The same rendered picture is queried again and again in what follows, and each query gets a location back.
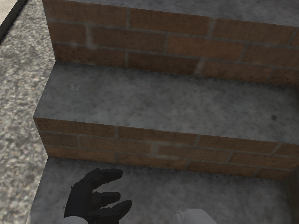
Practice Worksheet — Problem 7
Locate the robot left hand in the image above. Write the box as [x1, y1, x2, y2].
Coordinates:
[64, 168, 133, 224]

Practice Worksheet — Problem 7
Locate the robot right thigh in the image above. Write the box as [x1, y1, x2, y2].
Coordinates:
[173, 208, 217, 224]

